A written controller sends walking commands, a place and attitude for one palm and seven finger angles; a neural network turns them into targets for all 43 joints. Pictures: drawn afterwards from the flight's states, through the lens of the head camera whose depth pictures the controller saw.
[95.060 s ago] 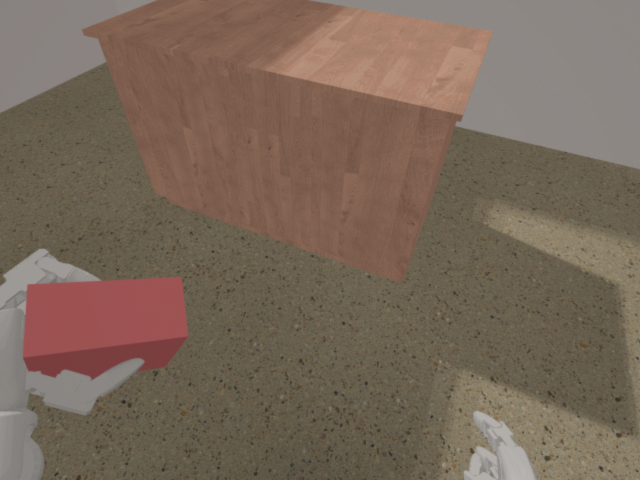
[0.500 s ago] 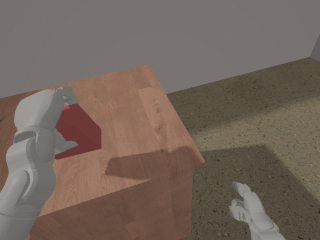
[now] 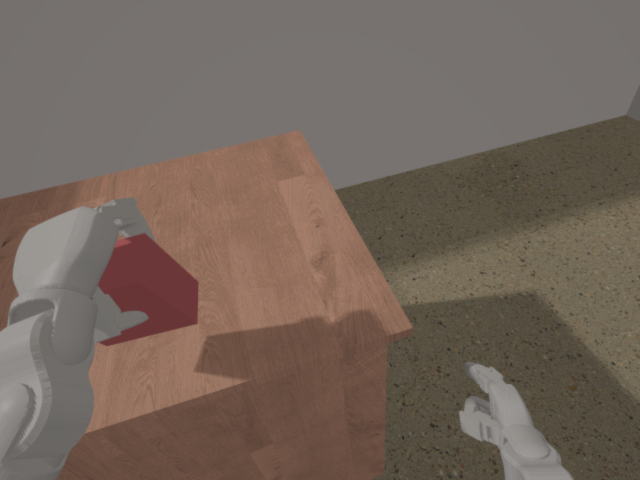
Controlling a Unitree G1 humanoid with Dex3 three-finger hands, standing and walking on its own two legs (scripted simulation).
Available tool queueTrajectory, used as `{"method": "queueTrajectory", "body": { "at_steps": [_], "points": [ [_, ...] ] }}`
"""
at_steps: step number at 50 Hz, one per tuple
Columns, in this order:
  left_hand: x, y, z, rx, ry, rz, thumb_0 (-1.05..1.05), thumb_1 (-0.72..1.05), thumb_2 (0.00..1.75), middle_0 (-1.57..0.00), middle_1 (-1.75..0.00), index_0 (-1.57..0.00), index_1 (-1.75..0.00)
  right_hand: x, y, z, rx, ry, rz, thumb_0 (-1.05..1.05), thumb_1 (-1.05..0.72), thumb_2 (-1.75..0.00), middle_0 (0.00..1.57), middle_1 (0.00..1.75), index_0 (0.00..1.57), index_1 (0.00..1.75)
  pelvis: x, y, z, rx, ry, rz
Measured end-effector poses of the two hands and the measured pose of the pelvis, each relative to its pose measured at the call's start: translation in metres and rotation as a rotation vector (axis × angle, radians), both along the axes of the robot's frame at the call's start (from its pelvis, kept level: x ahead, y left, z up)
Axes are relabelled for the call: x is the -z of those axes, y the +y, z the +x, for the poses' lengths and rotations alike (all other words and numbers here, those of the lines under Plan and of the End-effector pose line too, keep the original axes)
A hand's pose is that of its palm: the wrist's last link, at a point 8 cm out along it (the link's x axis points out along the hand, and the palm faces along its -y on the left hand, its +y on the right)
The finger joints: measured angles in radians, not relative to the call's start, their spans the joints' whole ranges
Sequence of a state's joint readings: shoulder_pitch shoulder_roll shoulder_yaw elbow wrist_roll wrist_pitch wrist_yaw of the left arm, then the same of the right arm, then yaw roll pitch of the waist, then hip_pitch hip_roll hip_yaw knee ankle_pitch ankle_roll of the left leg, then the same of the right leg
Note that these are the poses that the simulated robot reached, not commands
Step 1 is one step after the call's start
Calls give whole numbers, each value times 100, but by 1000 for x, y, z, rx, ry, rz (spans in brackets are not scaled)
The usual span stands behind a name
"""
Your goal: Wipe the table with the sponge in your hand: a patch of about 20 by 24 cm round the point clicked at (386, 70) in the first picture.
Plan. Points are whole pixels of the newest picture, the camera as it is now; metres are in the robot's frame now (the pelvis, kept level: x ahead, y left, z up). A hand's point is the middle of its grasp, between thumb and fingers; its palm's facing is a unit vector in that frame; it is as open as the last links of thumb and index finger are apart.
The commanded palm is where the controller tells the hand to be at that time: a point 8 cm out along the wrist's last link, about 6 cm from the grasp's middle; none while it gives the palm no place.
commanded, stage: bring the sponge back beside the body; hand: left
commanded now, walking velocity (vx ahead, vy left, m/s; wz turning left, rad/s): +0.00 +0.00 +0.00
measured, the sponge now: (134, 301) +0.24 +0.27 +0.15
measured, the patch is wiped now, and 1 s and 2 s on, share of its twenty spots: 1.00 1.00 1.00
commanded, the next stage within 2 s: step back with the hand held close in 1.10 s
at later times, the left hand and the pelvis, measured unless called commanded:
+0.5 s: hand (92, 304) +0.21 +0.27 +0.19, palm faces +0.23 -0.14 -0.96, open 9.7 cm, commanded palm +0.16 +0.28 +0.25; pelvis +0.00 +0.00 +0.00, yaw +0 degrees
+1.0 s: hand (70, 322) +0.19 +0.28 +0.18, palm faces +0.24 -0.13 -0.96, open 9.7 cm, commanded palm +0.14 +0.29 +0.25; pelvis -0.01 +0.00 +0.00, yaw +1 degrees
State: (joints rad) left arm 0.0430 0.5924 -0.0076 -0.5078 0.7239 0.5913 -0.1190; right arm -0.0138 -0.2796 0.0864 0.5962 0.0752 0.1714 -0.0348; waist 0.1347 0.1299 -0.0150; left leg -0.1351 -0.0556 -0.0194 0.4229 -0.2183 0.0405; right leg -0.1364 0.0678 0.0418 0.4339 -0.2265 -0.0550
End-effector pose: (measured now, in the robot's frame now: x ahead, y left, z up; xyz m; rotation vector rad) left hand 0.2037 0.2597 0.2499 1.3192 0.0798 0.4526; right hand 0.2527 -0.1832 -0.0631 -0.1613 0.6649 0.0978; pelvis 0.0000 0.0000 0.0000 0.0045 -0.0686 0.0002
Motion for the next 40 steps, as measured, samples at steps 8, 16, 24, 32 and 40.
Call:
{"method": "queueTrajectory", "body": {
  "at_steps": [8,16,24,32,40],
  "points": [
    [5,7,-9,-34,15,3,-1,-51,105,-75,-139,-81,-137,-3,1,2,-10,-7,-5,1,-91,-90,20,30,20,30,0,-3,-1,-2,-4,0],
    [12,9,-17,-44,39,4,-1,-51,105,-75,-139,-81,-137,-3,-4,-1,-4,-15,-20,1,-91,-90,20,30,20,30,1,-4,-3,-6,-9,-1],
    [13,9,-28,-35,46,24,-1,-51,105,-75,-139,-81,-137,-1,-7,-5,3,-13,-25,1,-91,-90,20,30,20,30,1,-4,-4,-1,-12,-3],
    [20,15,-38,-48,68,19,-1,-51,105,-75,-139,-80,-137,0,-7,-10,6,-13,-33,1,-91,-90,20,30,20,30,2,-3,-6,-6,-16,-5],
    [22,17,-49,-39,72,36,-1,-51,105,-75,-139,-80,-137,0,-3,-11,2,-18,-36,1,-91,-90,20,30,20,30,2,0,-7,-5,-21,-7]
  ]
}}
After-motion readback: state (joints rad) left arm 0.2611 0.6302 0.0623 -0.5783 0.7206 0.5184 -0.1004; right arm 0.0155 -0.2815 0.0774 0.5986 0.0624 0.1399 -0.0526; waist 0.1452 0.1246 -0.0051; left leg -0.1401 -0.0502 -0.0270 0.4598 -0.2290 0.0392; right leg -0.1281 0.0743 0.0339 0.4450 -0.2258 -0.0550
